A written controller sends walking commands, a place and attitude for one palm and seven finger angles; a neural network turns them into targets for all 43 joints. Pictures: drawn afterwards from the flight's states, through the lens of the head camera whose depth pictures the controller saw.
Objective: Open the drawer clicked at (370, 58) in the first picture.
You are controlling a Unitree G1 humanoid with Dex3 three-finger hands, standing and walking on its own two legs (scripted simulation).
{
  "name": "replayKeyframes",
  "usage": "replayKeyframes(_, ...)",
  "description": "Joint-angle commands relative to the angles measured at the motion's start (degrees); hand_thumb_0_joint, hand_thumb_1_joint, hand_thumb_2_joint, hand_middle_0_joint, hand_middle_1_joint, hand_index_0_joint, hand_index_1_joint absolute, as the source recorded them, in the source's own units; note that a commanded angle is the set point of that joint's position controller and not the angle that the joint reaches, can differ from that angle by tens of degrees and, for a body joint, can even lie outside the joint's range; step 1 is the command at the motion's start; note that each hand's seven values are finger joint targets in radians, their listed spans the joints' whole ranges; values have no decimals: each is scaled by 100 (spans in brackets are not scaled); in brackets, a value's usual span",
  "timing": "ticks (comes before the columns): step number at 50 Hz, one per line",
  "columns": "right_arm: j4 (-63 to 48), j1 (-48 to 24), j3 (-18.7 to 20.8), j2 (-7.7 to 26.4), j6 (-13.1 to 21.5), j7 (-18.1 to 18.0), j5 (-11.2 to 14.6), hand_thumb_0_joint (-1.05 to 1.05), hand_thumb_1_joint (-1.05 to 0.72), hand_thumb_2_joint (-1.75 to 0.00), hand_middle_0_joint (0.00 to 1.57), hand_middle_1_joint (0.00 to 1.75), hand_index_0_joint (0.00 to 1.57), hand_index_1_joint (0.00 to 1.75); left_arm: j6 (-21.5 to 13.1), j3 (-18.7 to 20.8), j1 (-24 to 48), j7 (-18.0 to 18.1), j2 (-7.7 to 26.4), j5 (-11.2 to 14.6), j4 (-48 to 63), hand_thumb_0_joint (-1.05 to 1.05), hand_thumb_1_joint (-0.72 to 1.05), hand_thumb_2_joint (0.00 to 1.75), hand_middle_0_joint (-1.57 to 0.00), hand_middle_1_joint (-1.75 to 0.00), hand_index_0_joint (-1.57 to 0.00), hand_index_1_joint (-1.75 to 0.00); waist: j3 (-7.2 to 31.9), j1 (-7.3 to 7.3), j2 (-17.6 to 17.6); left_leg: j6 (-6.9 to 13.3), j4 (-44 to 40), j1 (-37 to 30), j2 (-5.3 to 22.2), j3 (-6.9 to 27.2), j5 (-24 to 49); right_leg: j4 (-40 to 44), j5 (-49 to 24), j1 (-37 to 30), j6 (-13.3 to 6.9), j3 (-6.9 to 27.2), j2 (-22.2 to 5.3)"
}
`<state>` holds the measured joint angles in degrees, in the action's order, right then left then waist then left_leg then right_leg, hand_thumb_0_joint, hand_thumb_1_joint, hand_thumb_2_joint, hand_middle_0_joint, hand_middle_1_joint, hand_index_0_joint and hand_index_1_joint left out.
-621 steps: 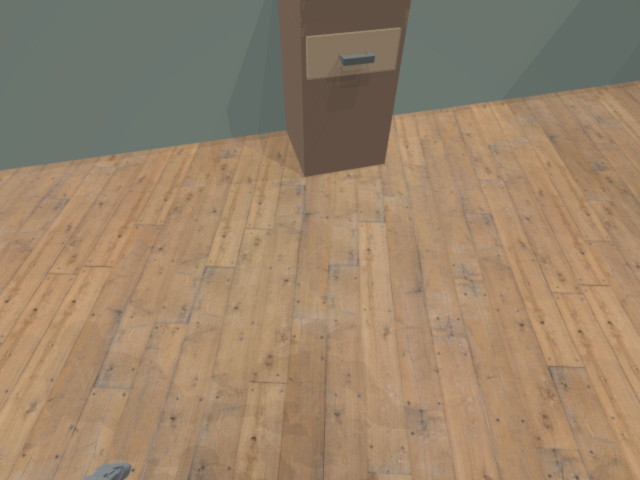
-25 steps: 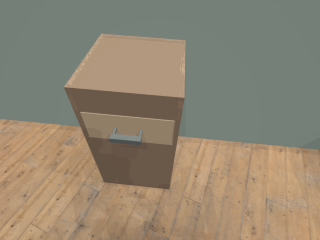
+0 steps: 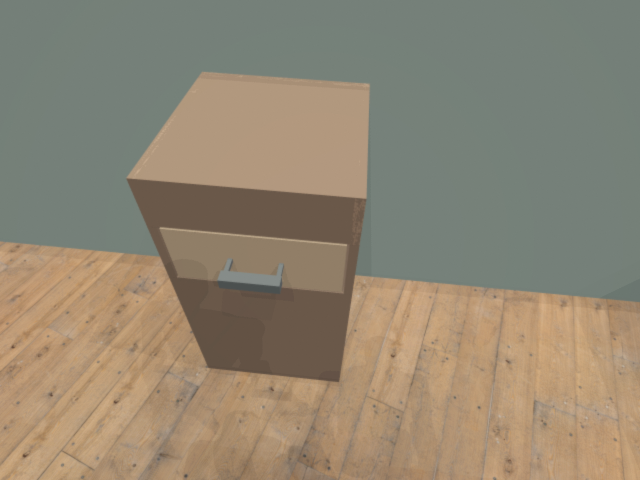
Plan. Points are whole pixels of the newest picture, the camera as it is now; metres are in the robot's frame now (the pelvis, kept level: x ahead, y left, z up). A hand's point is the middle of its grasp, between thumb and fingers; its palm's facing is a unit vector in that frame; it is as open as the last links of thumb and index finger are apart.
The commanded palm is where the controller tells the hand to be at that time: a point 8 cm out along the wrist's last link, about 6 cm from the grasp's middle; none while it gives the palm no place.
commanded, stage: look again from close up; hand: left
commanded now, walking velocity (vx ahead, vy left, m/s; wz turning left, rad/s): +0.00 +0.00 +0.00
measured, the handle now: (252, 273) +0.55 +0.17 -0.19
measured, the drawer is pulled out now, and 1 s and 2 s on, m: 0.00 0.00 0.00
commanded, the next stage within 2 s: raise the hand with hooked fingers in 0.12 s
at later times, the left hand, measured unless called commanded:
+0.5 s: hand (194, 423) +0.20 +0.17 -0.04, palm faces -0.02 -0.41 -0.91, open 7.8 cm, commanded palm +0.13 +0.19 -0.04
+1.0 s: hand (192, 396) +0.22 +0.18 -0.02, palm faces -0.02 -0.11 -0.99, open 10.7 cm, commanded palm +0.20 +0.19 +0.03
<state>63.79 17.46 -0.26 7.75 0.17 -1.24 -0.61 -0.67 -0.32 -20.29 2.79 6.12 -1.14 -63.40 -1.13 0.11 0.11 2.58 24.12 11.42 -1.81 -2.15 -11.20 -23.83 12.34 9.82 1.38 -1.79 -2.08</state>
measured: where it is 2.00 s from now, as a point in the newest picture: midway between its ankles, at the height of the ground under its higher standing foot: outside the picture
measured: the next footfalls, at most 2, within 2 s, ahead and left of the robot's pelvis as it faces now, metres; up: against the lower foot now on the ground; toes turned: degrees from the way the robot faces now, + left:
none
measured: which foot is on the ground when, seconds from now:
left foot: down 0.00-1.00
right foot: down 0.00-1.00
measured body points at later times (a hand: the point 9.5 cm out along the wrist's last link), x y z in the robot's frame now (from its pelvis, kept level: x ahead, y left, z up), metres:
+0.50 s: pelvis -0.01 -0.02 -0.03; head -0.01 -0.05 +0.42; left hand +0.19 +0.19 +0.01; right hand +0.15 -0.28 -0.12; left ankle +0.02 +0.09 -0.74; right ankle +0.01 -0.13 -0.74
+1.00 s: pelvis +0.02 -0.06 -0.04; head +0.06 -0.09 +0.40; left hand +0.22 +0.18 +0.03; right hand +0.23 -0.25 -0.15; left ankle +0.02 +0.09 -0.74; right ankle +0.01 -0.14 -0.74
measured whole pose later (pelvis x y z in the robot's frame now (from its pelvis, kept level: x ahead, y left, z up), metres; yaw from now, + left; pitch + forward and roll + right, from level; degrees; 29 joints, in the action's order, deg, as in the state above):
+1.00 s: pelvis +0.02 -0.06 -0.04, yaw +0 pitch +9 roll +2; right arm 31.1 6.5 -1.8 11.0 -6.1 0.5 -3.7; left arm -3.2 -0.9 -21.5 18.7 21.7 -57.1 3.9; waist 5.5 -4.7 -2.2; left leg -1.2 46.7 33.3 1.2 -1.3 -22.6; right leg -50.0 25.8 33.6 -3.4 -1.9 0.6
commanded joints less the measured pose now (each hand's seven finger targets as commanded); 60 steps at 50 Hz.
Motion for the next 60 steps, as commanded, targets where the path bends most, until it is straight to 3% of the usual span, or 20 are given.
replayKeyframes(1, -107, 365, 90, 505, 44, -20, 1, 0, -90, -90, 20, 30, 20, 30, -61, 90, -457, 0, 466, 17, 123, 0, 90, 90, -20, -30, -20, -30, -424, -11, 20, -77, -625, 280, 642, 642, -121, 437, -177, 196, -215, 397, -363)
replayKeyframes(10, -72, 380, 77, 500, 40, -23, 1, 0, -90, -90, 20, 30, 20, 30, -53, 97, -419, -3, 475, 22, 137, 0, 90, 90, -20, -30, -20, -30, -421, -25, 14, -89, -625, 302, 648, 653, -147, 433, -146, 160, -219, 383, -357)
replayKeyframes(11, -516, -229, 50, 661, 186, 16, 29, 0, -90, -90, 20, 30, 20, 30, -195, 57, -518, 179, 768, -74, 12, 0, 90, 90, -20, -30, -20, -30, -540, -207, 182, -218, 470, 553, 702, 450, 640, 324, -1378, 311, -258, 514, -536)
replayKeyframes(12, -2646, -145, 32, 1541, 944, -262, 419, 0, -90, -90, 20, 30, 20, 30, -1142, -433, 3769, 184, 2034, -504, 8919, 0, 88, 89, -20, -32, -20, -32, 2411, 478, -1379, -39, -321, -1373, 292, 225, 576, -361, -608, 112, -370, 353, 167)
replayKeyframes(13, -2242, -743, 11, 1264, 1549, -534, 368, 0, -90, -90, 20, 30, 20, 30, -738, 6, 1479, 710, 1946, -611, 7382, 0, 85, 88, -20, -33, -20, -33, 2188, -83, -1876, -196, -322, -1229, 515, 353, 152, -948, 371, 550, -452, -170, 224)
replayKeyframes(14, -2249, -748, 117, 956, 1808, -508, 494, 0, -90, -90, 20, 30, 20, 30, 115, -449, -124, 983, 1023, -593, 6680, 0, 83, 87, -21, -34, -21, -34, 1057, -12, -1291, -320, -707, -119, 515, 566, -1029, -1128, 1023, 1097, -346, -284, 258)
replayKeyframes(15, -2202, -572, 96, 921, 1897, -539, 572, 0, -90, -90, 20, 30, 20, 30, 320, -1107, -242, 1046, 265, -811, 6491, 0, 81, 86, -21, -36, -21, -36, 434, 114, -871, -182, -446, 315, 377, 446, -1204, -962, 678, 1096, -306, -294, 252)
replayKeyframes(16, -2538, -721, 185, 1144, 2019, -504, 508, 0, -90, -90, 20, 30, 20, 30, 263, -1157, 257, 1179, 528, -1182, 7111, 0, 78, 85, -21, -37, -21, -37, -155, 213, -620, -149, -223, 745, 313, 609, -1437, -807, 723, 1388, -308, -206, 247)
replayKeyframes(18, -2794, -751, 190, 1330, 1970, -411, 173, 0, -90, -90, 20, 30, 20, 30, 232, -1179, -132, 1521, 854, -2380, 6997, 0, 74, 83, -21, -40, -21, -40, 41, 285, 259, -100, 208, 1112, 273, 750, -1619, -965, 1171, 1940, -359, -182, 329)
replayKeyframes(20, -3321, -916, 347, 1354, 1743, -241, -43, 0, -90, -90, 20, 30, 20, 30, 213, -1015, -539, 1871, 991, -3664, 6614, 0, 69, 81, -22, -43, -22, -43, 379, 73, 586, -178, 669, 1387, 98, 628, -1503, -1069, 1762, 2268, -411, -23, 387)
replayKeyframes(22, -3767, -1302, 433, 1326, 1272, -13, -227, 0, -90, -90, 20, 30, 20, 30, 162, -980, -1870, 2115, 835, -4613, 6093, 0, 64, 79, -22, -47, -22, -47, 193, -347, 1039, -217, 963, 1743, 11, 387, -1185, -988, 2013, 2446, -522, 207, 444)
replayKeyframes(26, -4326, -1840, 413, 1203, 179, 345, -242, 0, -90, -90, 20, 30, 20, 30, -167, -301, -2125, 2227, 1337, -5618, 6428, 0, 55, 75, -22, -53, -22, -53, 669, -805, 1078, -212, 1374, 2044, -37, 94, -293, -1429, 680, 1994, -657, 573, 366)
replayKeyframes(29, -4471, -1889, 355, 1063, -194, 378, -249, 0, -90, -90, 20, 30, 20, 30, -384, 286, -1399, 2502, 1949, -6080, 6994, 0, 48, 72, -23, -57, -23, -57, 1032, -923, 513, -218, 1662, 2085, -97, 87, -141, -1763, 373, 2104, -686, 820, 381)
replayKeyframes(31, -4601, -1802, 381, 1025, -304, 396, -326, 0, -90, -90, 20, 30, 20, 30, -420, 242, -630, 2723, 1990, -6329, 7497, 0, 43, 70, -23, -60, -23, -60, 1570, -776, -31, -191, 2015, 1689, -116, 101, -40, -1894, 524, 2630, -688, 1059, 381)
replayKeyframes(35, -4573, -1783, 373, 1009, -388, 345, -474, 0, -90, -90, 20, 30, 20, 30, -588, 424, 748, 2952, 2372, -6462, 8301, 0, 34, 66, -24, -66, -24, -66, 1972, -408, -300, -117, 2730, 1276, -137, 269, -162, -1863, 963, 3382, -639, 1440, 276)
replayKeyframes(39, -4465, -1831, 346, 1049, -329, 256, -436, 0, -90, -90, 20, 30, 20, 30, -591, 268, 724, 2631, 2189, -5922, 8131, 0, 25, 62, -25, -72, -25, -72, 1893, -132, -56, -13, 2814, 1498, -164, 289, -226, -1731, 328, 2962, -501, 1320, 266)
replayKeyframes(43, -4347, -1781, 263, 1047, -381, 163, -349, 0, -90, -90, 20, 30, 20, 30, -264, 281, 109, 2065, 2272, -5620, 7732, 0, 15, 58, -25, -78, -25, -78, 1751, -268, 540, -5, 2322, 1992, -117, 176, -74, -1637, -903, 1731, -329, 1066, 208)
replayKeyframes(48, -4177, -1772, 182, 1015, -358, 66, -296, 0, -90, -90, 20, 30, 20, 30, -289, 652, -120, 1654, 2650, -5536, 7641, 0, 4, 53, -26, -86, -26, -86, 1709, -478, 590, -60, 1876, 2026, -110, 123, 79, -1521, -1626, 967, -239, 1039, 98)
replayKeyframes(54, -4073, -1645, 331, 1019, -312, 56, -320, 0, -90, -90, 20, 30, 20, 30, -686, 1048, 484, 1942, 2833, -5524, 7960, 0, -10, 47, -27, -94, -27, -94, 1938, -462, 145, -58, 1739, 1642, -118, 115, 270, -1445, -1323, 1026, -314, 832, 135)
replayKeyframes(60, -3970, -1528, 470, 1126, -320, 74, -211, 0, -90, -90, 20, 30, 20, 30, -411, 790, 909, 2043, 2660, -5467, 7660, 0, -24, 41, -28, -103, -28, -103, 1930, -351, 178, -54, 1575, 1323, -91, 78, 452, -1388, -1216, 1141, -312, 531, 203)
